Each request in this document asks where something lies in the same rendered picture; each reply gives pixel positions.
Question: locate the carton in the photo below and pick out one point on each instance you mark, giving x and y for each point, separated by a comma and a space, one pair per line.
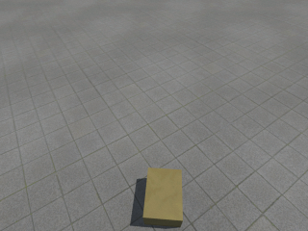
163, 201

